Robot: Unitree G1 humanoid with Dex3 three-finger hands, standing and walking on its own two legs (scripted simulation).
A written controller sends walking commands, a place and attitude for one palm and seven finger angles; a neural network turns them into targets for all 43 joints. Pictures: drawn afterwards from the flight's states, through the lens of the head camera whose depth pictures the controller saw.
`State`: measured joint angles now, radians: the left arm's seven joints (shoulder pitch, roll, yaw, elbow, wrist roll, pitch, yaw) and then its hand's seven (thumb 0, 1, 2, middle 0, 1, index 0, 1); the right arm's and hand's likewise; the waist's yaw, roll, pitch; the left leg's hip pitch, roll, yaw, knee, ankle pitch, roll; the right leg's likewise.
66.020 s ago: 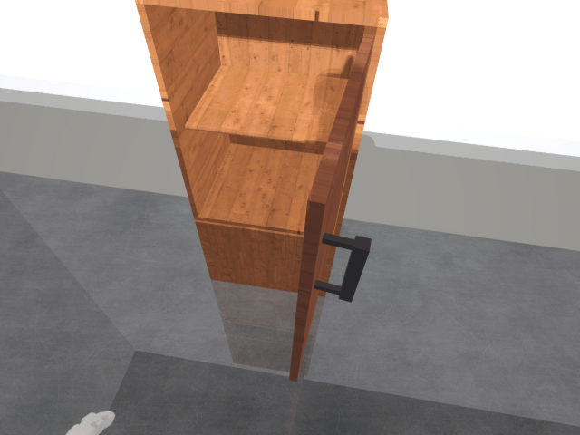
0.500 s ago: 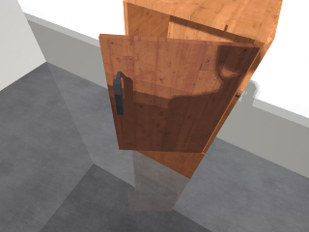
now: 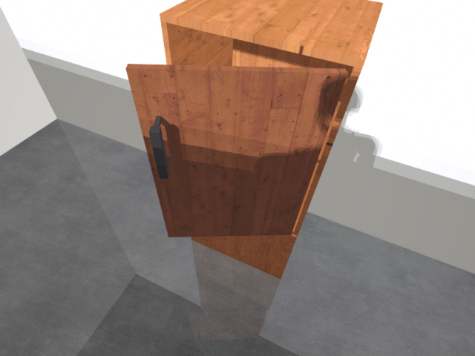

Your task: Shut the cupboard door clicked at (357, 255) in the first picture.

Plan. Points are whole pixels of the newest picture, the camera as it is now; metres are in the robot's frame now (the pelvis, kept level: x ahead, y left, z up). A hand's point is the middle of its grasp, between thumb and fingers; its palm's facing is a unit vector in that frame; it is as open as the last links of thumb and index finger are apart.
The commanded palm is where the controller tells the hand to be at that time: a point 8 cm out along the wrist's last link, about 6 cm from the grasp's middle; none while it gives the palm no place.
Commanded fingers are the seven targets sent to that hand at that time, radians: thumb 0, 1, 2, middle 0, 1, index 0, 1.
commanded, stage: come to a stop and stand still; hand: left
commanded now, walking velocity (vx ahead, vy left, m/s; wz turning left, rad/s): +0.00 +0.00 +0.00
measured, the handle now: (161, 148) +0.52 +0.19 +0.05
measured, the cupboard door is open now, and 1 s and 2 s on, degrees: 27 27 27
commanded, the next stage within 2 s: look again from close up in 0.04 s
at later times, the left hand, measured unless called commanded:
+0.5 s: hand out of the picture +0.03 +0.20 -0.18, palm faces +0.01 -0.97 -0.23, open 7.4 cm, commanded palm none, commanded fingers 0.00 0.90 0.90 -0.20 -0.30 -0.20 -0.30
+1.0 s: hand (132, 289) +0.22 +0.18 +0.01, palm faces +0.12 -0.99 -0.02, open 6.8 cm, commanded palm +0.14 +0.24 -0.05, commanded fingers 0.00 0.90 0.90 -0.46 -0.58 -0.46 -0.58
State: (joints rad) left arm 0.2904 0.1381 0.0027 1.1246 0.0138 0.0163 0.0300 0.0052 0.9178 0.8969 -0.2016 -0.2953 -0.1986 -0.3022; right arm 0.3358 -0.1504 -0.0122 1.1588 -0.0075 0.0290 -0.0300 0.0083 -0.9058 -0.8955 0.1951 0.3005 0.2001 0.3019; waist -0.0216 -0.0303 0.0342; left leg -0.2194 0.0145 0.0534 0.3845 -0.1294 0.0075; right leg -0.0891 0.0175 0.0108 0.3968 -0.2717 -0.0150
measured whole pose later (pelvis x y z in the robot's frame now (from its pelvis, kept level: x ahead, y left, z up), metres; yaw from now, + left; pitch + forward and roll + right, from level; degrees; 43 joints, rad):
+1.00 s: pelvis +0.00 +0.00 -0.06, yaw +2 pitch +5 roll +2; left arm 0.37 0.15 0.12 0.07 -0.23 -0.41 -0.13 0.00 0.91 0.90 -0.29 -0.40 -0.29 -0.41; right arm 0.22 -0.23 -0.03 0.68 0.03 -0.28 -0.01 0.01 -0.90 -0.90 0.20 0.30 0.20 0.30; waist -0.03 0.01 -0.13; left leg -0.63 -0.03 0.05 0.91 -0.37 0.02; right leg -0.61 0.00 -0.05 0.97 -0.45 -0.06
